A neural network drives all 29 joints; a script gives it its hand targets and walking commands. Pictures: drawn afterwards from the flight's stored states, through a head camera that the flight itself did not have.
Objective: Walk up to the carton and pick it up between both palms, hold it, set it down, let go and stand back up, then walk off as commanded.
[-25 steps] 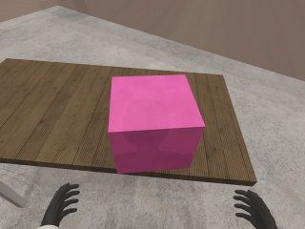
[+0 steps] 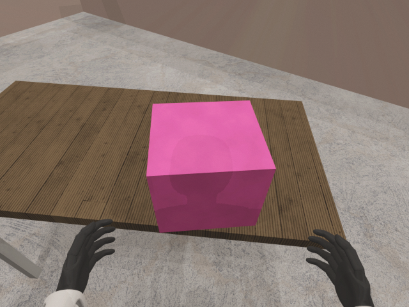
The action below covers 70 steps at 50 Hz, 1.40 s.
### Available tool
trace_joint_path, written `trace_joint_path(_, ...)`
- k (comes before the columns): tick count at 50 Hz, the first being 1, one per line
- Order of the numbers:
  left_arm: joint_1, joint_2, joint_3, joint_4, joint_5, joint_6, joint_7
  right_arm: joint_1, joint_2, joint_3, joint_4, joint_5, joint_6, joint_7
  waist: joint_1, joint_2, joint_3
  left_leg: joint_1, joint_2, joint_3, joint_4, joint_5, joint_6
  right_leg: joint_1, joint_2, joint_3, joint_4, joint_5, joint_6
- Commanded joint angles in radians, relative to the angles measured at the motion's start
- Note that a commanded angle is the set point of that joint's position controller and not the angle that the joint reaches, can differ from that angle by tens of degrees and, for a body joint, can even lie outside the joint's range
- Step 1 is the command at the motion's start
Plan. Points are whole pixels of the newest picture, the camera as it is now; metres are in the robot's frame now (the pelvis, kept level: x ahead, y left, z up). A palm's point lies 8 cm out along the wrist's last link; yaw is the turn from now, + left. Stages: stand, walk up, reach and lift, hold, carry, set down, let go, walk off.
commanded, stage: reach and lift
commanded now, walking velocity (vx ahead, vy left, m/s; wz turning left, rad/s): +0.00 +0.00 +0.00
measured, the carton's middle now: (205, 165) +0.43 +0.05 +0.03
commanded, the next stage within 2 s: none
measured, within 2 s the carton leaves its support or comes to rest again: neither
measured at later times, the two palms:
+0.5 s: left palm (86, 221) +0.23 +0.23 +0.10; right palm (338, 233) +0.26 -0.19 +0.08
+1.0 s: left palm (90, 178) +0.30 +0.24 +0.13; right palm (326, 182) +0.34 -0.18 +0.11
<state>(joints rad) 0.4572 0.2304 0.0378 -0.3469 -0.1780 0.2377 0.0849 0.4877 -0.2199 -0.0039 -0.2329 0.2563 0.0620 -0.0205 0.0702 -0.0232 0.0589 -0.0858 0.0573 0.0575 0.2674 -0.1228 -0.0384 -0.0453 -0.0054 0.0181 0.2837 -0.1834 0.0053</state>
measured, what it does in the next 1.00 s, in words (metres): stands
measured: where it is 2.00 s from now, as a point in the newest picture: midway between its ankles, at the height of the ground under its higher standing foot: outside the picture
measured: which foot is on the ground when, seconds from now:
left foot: down 0.00-1.00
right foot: down 0.00-1.00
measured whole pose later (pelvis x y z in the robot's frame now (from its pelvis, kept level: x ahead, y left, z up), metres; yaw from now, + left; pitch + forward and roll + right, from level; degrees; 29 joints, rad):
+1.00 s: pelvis +0.00 -0.01 +0.00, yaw -1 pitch -1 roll +0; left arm -0.24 0.25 0.24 -0.20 -0.17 0.71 0.03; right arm -0.31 -0.36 0.07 0.07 0.43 0.36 -0.14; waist 0.06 -0.01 0.08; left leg -0.13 0.07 0.05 0.28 -0.12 -0.05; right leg -0.11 0.01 0.04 0.31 -0.18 0.00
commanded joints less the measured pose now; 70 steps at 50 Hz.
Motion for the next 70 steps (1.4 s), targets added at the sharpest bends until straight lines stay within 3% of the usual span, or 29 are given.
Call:
trace_joint_path(1,-0.1,0.064,0.04,-0.133,0.014,-0.005,0.014,-0.096,-0.11,-0.065,-0.139,0.011,-0.019,-0.004,0.007,0.062,-0.015,0.116,-0.047,-0.014,0.001,0.135,0.006,-0.192,0.033,0.014,-0.09,-0.094,-0.052)
trace_joint_path(5,-0.192,0.079,0.047,-0.209,-0.003,0.034,0.03,-0.172,-0.106,-0.076,-0.165,0.01,0.015,-0.016,-0.017,0.041,-0.066,0.13,-0.046,-0.016,-0.006,0.092,0.017,-0.177,0.021,0.023,-0.085,-0.095,-0.043)
trace_joint_path(13,-0.304,0.074,0.109,-0.199,-0.001,0.15,0.004,-0.3,-0.122,-0.052,-0.154,0.051,0.088,-0.057,0.003,0.042,-0.122,0.18,-0.054,-0.008,0.011,0.205,0.019,-0.15,0.026,0.019,-0.069,0.029,-0.025)
trace_joint_path(14,-0.317,0.072,0.105,-0.171,-0.005,0.162,-0.009,-0.337,-0.132,-0.051,-0.167,0.042,0.098,-0.063,0.002,0.006,-0.102,0.182,-0.054,-0.009,0.008,0.178,0.022,-0.157,0.025,0.019,-0.078,0.017,-0.032)
trace_joint_path(16,-0.329,0.054,0.116,-0.113,0.006,0.197,-0.023,-0.349,-0.138,-0.039,-0.089,0.041,0.123,-0.061,-0.002,0.001,-0.07,0.165,-0.049,-0.011,0.001,0.159,0.017,-0.161,0.034,0.01,-0.077,-0.01,-0.035)
trace_joint_path(21,-0.429,0.088,0.166,-0.19,-0.007,0.248,-0.027,-0.458,-0.157,-0.035,-0.148,0.074,0.147,-0.083,0.009,-0.025,-0.147,0.199,-0.056,0.0,0.014,0.222,0.023,-0.126,0.031,0.015,-0.073,0.058,-0.022)
trace_joint_path(22,-0.472,0.084,0.154,-0.158,-0.012,0.253,-0.029,-0.508,-0.152,-0.036,-0.117,0.07,0.155,-0.09,-0.008,-0.001,-0.117,0.169,-0.062,0.004,0.005,0.182,0.019,-0.142,0.028,0.019,-0.079,0.037,-0.018)
trace_joint_path(26,-0.526,0.105,0.185,-0.131,-0.003,0.284,-0.037,-0.574,-0.154,-0.018,-0.075,0.091,0.175,-0.097,0.015,0.001,-0.151,0.163,-0.057,0.006,0.017,0.228,0.014,-0.119,0.033,0.017,-0.06,0.103,-0.012)
trace_joint_path(27,-0.499,0.08,0.175,-0.154,-0.012,0.293,-0.037,-0.565,-0.195,-0.036,-0.096,0.097,0.174,-0.096,-0.004,0.007,-0.196,0.201,-0.058,0.001,0.026,0.281,0.009,-0.106,0.037,0.014,-0.054,0.153,-0.016)
trace_joint_path(32,-0.585,0.095,0.204,-0.201,-0.005,0.32,-0.048,-0.67,-0.2,-0.015,-0.071,0.132,0.176,-0.113,-0.003,0.027,-0.276,0.232,-0.061,0.001,0.072,0.425,-0.017,-0.067,0.049,0.015,-0.022,0.313,-0.005)
trace_joint_path(34,-0.612,0.101,0.212,-0.196,0.011,0.348,-0.048,-0.709,-0.218,-0.022,-0.024,0.139,0.19,-0.116,-0.015,0.066,-0.274,0.227,-0.059,0.0,0.071,0.411,-0.023,-0.059,0.055,0.013,-0.021,0.282,-0.02)
trace_joint_path(37,-0.713,0.111,0.215,-0.192,0.014,0.376,-0.042,-0.825,-0.26,-0.039,0.005,0.151,0.205,-0.108,-0.026,0.047,-0.309,0.23,-0.062,0.002,0.07,0.374,-0.021,-0.078,0.053,0.006,-0.016,0.266,-0.009)
trace_joint_path(38,-0.686,0.113,0.235,-0.16,0.017,0.39,-0.04,-0.803,-0.253,-0.027,0.028,0.157,0.213,-0.112,-0.006,0.043,-0.29,0.213,-0.059,0.003,0.07,0.387,-0.018,-0.065,0.054,0.008,-0.008,0.282,-0.008)
trace_joint_path(39,-0.723,0.103,0.214,-0.165,0.01,0.394,-0.048,-0.857,-0.248,-0.016,0.021,0.159,0.218,-0.117,-0.024,0.036,-0.319,0.23,-0.065,0.008,0.071,0.395,-0.018,-0.044,0.055,0.017,-0.013,0.32,0.0)
trace_joint_path(44,-0.839,0.124,0.247,-0.061,0.005,0.421,-0.055,-1.006,-0.264,0.01,0.086,0.163,0.247,-0.124,-0.001,-0.022,-0.32,0.164,-0.07,0.014,0.05,0.324,-0.004,-0.029,0.059,0.013,0.015,0.354,0.026)
trace_joint_path(45,-0.872,0.123,0.233,-0.016,0.003,0.425,-0.061,-1.043,-0.257,0.008,0.14,0.159,0.258,-0.124,-0.01,-0.02,-0.308,0.158,-0.066,0.012,0.043,0.263,0.0,-0.054,0.059,0.015,0.002,0.293,0.02)
trace_joint_path(46,-0.889,0.138,0.254,-0.01,0.004,0.429,-0.059,-1.067,-0.26,0.021,0.126,0.17,0.255,-0.12,0.013,-0.018,-0.311,0.15,-0.066,0.017,0.036,0.257,0.008,-0.048,0.054,0.01,0.003,0.269,0.02)
trace_joint_path(47,-0.928,0.145,0.249,0.01,0.011,0.434,-0.054,-1.09,-0.288,-0.006,0.167,0.17,0.261,-0.118,-0.012,-0.016,-0.33,0.155,-0.066,0.012,0.04,0.231,0.008,-0.055,0.053,0.012,0.002,0.231,0.019)
trace_joint_path(48,-0.931,0.145,0.26,0.038,0.018,0.444,-0.052,-1.105,-0.266,0.019,0.174,0.175,0.267,-0.118,0.004,-0.014,-0.314,0.137,-0.064,0.01,0.03,0.21,0.011,-0.046,0.054,0.015,-0.004,0.214,0.018)
trace_joint_path(50,-1.043,0.166,0.239,0.061,0.014,0.437,-0.049,-1.194,-0.274,-0.012,0.22,0.165,0.271,-0.116,-0.018,0.006,-0.334,0.122,-0.064,0.01,0.035,0.172,0.012,-0.065,0.047,0.011,-0.001,0.182,0.014)
trace_joint_path(51,-1.059,0.171,0.25,0.073,0.008,0.439,-0.04,-1.219,-0.275,-0.003,0.206,0.18,0.269,-0.113,0.005,0.014,-0.364,0.125,-0.065,0.009,0.034,0.167,0.02,-0.061,0.042,0.012,-0.002,0.172,0.017)
trace_joint_path(52,-1.127,0.195,0.244,0.078,0.009,0.44,-0.033,-1.241,-0.27,-0.02,0.267,0.171,0.276,-0.109,-0.017,0.036,-0.388,0.112,-0.069,0.011,0.045,0.179,0.017,-0.058,0.043,0.008,0.012,0.192,0.017)
trace_joint_path(53,-1.139,0.191,0.235,0.085,0.007,0.439,-0.03,-1.277,-0.28,-0.007,0.27,0.183,0.28,-0.105,-0.004,0.057,-0.381,0.123,-0.068,0.006,0.033,0.153,0.014,-0.069,0.045,0.012,0.002,0.143,0.019)
trace_joint_path(57,-1.295,0.205,0.195,0.183,-0.016,0.439,-0.015,-1.414,-0.287,-0.026,0.355,0.167,0.287,-0.091,-0.029,0.043,-0.443,0.084,-0.062,-0.004,0.049,0.104,0.021,-0.092,0.044,0.001,0.011,0.095,0.017)
trace_joint_path(58,-1.244,0.203,0.207,0.203,-0.01,0.448,-0.013,-1.387,-0.289,-0.011,0.348,0.172,0.287,-0.09,-0.007,0.039,-0.457,0.113,-0.058,-0.002,0.054,0.15,0.024,-0.089,0.051,0.0,0.015,0.134,0.008)
trace_joint_path(62,-1.297,0.215,0.209,0.306,-0.007,0.467,-0.022,-1.477,-0.3,0.045,0.485,0.191,0.306,-0.089,0.006,0.035,-0.463,0.129,-0.055,-0.001,0.07,0.213,0.018,-0.085,0.057,-0.006,0.017,0.201,0.012)
trace_joint_path(63,-1.324,0.221,0.205,0.303,0.004,0.466,-0.023,-1.463,-0.297,0.044,0.523,0.186,0.305,-0.089,-0.02,0.042,-0.469,0.127,-0.061,-0.005,0.086,0.247,0.008,-0.058,0.062,-0.016,0.024,0.242,0.013)
trace_joint_path(68,-1.404,0.237,0.227,0.311,0.019,0.47,-0.024,-1.576,-0.347,0.008,0.531,0.193,0.287,-0.095,-0.018,0.018,-0.539,0.156,-0.061,-0.001,0.099,0.323,0.009,-0.062,0.081,-0.037,0.029,0.307,0.017)
trace_joint_path(70,-1.427,0.244,0.222,0.328,0.016,0.474,-0.019,-1.606,-0.349,0.023,0.533,0.204,0.282,-0.102,-0.018,0.053,-0.551,0.157,-0.066,-0.002,0.118,0.352,0.002,-0.049,0.075,-0.034,0.034,0.363,0.022)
